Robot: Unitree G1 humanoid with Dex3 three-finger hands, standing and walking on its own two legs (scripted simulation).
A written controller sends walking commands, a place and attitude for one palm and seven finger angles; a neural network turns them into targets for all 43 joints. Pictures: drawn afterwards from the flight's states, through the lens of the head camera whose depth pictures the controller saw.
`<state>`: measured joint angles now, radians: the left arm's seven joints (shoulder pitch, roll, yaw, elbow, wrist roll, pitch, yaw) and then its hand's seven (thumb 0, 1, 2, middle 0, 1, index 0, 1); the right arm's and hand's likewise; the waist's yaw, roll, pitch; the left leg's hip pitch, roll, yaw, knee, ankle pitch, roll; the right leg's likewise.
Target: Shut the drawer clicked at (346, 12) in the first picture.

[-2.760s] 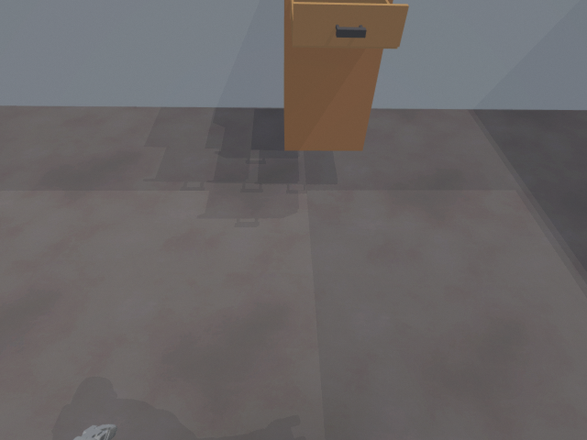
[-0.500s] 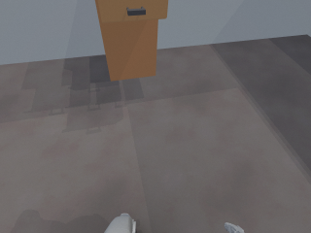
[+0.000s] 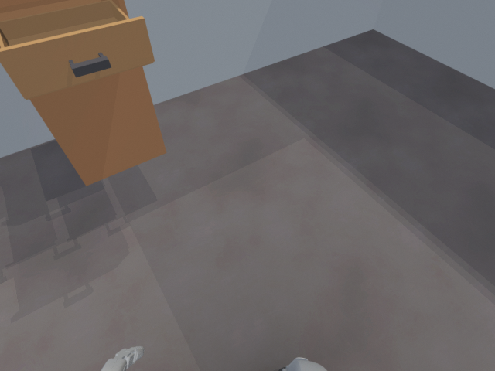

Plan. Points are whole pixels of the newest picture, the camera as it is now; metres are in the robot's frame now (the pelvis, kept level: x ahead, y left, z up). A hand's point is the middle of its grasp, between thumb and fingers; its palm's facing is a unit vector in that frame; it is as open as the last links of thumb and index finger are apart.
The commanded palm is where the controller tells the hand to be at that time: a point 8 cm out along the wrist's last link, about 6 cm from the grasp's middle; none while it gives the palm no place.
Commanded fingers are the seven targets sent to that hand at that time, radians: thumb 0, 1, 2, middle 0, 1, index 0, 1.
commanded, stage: walk to a spot facing it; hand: left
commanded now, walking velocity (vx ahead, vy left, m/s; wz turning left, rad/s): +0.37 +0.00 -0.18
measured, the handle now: (88, 62) +0.92 +0.47 +0.01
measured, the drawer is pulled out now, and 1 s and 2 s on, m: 0.30 0.30 0.30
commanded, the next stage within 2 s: turn to face it in 0.92 s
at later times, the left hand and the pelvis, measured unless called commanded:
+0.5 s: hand (138, 338) +0.22 +0.22 -0.19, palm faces -0.01 -0.99 -0.16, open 7.3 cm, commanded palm none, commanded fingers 0.00 0.90 0.90 -0.20 -0.30 -0.20 -0.30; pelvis +0.23 +0.03 -0.01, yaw -4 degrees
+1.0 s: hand (208, 190) +0.58 +0.10 -0.17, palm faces -0.19 -0.96 -0.20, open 7.4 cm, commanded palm none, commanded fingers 0.00 0.90 0.90 -0.20 -0.30 -0.20 -0.30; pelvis +0.44 -0.05 -0.01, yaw -12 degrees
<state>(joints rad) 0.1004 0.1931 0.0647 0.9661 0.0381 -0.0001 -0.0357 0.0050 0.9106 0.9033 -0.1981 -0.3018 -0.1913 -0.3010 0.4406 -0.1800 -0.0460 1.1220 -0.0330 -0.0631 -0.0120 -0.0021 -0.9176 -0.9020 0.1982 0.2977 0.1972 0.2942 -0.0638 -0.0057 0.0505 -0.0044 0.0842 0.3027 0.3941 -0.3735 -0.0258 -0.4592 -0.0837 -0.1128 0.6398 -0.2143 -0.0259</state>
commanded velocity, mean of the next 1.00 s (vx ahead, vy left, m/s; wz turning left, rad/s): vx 0.34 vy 0.00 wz -0.20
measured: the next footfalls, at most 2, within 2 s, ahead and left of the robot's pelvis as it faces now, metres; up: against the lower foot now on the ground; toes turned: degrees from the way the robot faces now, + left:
right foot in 0.04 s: +0.14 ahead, -0.12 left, +0.00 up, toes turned -9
left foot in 0.40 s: +0.32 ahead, +0.13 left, +0.00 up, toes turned +9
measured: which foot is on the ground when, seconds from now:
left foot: down 0.00-0.04, up 0.06-0.38, down 0.40-0.90, up 0.92-1.00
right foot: up 0.00-0.02, down 0.04-0.42, up 0.44-0.88, down 0.90-1.00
